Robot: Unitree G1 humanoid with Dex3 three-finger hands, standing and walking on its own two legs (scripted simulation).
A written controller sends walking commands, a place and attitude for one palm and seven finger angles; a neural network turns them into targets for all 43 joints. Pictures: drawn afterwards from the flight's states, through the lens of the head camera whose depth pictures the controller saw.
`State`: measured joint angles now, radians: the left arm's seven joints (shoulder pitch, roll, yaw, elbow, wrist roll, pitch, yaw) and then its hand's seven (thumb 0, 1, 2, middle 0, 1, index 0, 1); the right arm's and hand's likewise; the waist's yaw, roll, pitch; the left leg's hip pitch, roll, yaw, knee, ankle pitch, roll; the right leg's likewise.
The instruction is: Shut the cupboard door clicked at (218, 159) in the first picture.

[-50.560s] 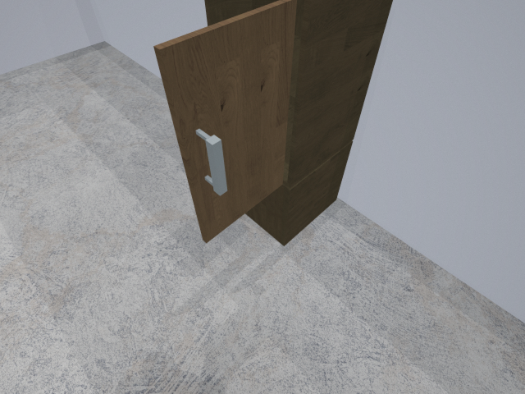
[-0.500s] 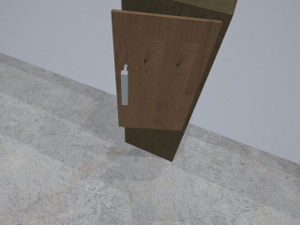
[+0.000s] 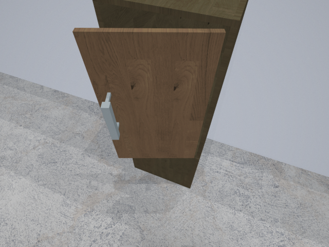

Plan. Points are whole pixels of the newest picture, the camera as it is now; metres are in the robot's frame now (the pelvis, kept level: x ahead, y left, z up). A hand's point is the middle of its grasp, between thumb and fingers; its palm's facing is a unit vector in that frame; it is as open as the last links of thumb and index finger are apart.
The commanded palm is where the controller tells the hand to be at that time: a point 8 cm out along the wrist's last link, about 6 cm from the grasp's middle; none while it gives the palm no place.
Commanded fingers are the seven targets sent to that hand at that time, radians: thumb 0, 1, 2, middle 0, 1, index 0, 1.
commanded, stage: come to a stop and stand still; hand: left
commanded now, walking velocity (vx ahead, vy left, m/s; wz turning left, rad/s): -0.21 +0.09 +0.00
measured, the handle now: (112, 117) +0.49 +0.19 -0.02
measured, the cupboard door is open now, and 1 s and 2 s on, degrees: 22 22 22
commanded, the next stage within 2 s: look again from close up in 1.14 s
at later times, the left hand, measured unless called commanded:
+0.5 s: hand out of the picture +0.03 +0.19 -0.17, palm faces +0.01 -0.96 -0.28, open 7.4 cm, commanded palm none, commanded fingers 0.00 0.90 0.90 -0.20 -0.30 -0.20 -0.30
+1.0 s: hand out of the picture -0.01 +0.24 -0.17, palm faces -0.05 -0.97 -0.24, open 7.4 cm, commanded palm none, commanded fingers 0.00 0.90 0.90 -0.20 -0.30 -0.20 -0.30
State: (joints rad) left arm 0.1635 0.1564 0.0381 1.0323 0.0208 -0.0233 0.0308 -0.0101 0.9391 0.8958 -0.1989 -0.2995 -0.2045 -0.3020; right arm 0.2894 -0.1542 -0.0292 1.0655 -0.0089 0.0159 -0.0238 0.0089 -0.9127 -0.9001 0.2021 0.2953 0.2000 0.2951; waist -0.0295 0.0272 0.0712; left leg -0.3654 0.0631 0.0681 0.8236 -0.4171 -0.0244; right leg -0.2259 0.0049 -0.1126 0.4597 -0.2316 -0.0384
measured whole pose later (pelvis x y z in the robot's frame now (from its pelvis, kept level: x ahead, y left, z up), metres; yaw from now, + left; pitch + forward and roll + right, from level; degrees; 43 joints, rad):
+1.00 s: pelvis -0.05 +0.05 +0.00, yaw -3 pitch -2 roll -1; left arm 0.31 0.20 -0.01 0.97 0.02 0.02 0.03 0.01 0.91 0.90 -0.20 -0.30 -0.20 -0.30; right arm 0.32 -0.21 0.00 0.99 -0.02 0.03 0.00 0.01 -0.92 -0.90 0.20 0.30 0.20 0.30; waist -0.01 0.03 0.01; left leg -0.25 -0.06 0.06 0.48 -0.22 0.09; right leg -0.27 -0.02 0.05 0.50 -0.28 0.01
